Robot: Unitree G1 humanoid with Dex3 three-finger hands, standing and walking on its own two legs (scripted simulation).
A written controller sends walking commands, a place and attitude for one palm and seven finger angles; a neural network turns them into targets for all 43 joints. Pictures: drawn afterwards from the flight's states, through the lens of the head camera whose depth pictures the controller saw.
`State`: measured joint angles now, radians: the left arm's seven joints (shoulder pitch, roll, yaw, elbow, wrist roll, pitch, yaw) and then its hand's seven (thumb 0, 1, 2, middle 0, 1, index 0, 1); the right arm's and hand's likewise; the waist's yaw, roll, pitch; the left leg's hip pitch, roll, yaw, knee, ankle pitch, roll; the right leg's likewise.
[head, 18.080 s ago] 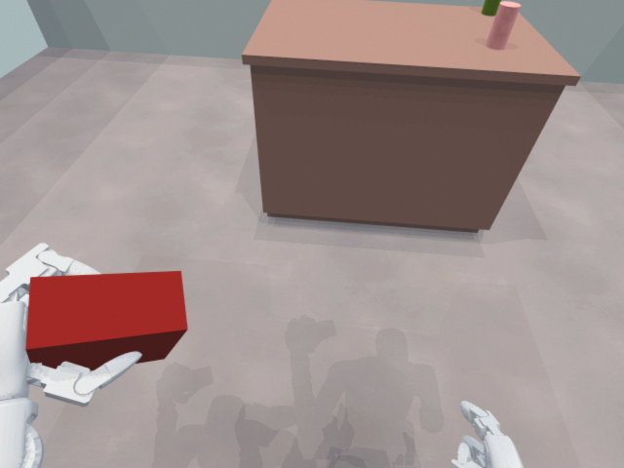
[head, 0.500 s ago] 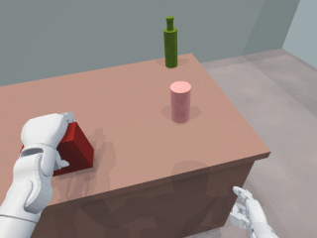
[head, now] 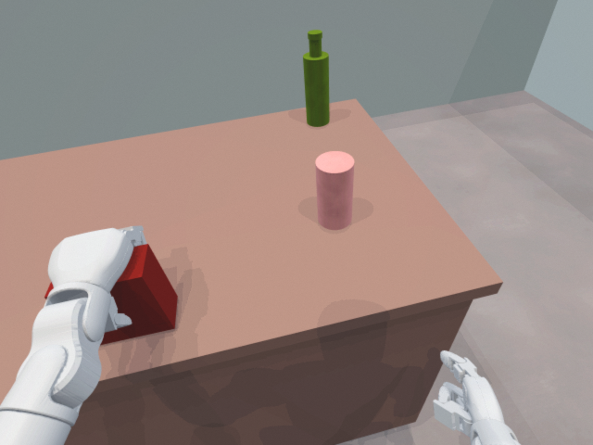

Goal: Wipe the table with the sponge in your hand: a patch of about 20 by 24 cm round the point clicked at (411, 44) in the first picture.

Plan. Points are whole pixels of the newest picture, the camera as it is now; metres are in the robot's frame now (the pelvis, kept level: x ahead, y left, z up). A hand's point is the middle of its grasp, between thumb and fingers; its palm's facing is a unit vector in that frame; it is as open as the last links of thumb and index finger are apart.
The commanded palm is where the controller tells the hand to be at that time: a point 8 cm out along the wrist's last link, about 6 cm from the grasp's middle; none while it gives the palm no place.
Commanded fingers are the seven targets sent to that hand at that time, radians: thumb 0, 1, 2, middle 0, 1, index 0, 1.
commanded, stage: lower the sponge onto the table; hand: left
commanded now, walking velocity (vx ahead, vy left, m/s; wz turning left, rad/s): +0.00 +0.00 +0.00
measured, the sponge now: (125, 304) +0.26 +0.30 +0.06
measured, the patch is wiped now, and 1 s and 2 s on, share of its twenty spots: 0.00 0.35 0.60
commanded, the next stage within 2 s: wipe forward along the first lane in 0.34 s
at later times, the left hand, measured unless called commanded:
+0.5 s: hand (117, 287) +0.26 +0.29 +0.10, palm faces +0.03 -0.02 -1.00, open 10.1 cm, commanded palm +0.24 +0.29 +0.15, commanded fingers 0.00 0.10 1.30 -1.20 -1.60 -1.20 -1.60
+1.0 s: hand (121, 262) +0.30 +0.31 +0.10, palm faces -0.05 +0.01 -1.00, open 10.1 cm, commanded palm +0.29 +0.31 +0.13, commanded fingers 0.00 0.10 1.30 -1.20 -1.60 -1.20 -1.60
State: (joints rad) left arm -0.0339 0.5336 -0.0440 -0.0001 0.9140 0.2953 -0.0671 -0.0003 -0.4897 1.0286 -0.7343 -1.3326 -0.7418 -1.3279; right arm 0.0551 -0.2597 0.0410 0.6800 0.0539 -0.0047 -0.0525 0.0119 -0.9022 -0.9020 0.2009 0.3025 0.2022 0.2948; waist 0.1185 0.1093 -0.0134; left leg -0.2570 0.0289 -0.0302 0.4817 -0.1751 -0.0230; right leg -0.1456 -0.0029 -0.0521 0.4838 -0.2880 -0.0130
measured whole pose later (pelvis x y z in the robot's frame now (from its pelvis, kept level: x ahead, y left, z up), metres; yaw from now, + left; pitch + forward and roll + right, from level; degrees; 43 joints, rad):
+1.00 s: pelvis +0.00 -0.01 -0.01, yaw +0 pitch +0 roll -1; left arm -0.24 0.56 0.00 0.34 0.96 0.19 -0.06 0.01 -0.50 1.04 -0.75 -1.32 -0.76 -1.32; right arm 0.14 -0.29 0.01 0.70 0.08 0.04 -0.08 0.01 -0.90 -0.90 0.20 0.30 0.20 0.29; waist 0.08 0.10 -0.05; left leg -0.35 0.04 -0.04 0.54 -0.20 -0.02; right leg -0.24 0.01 -0.06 0.55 -0.31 -0.03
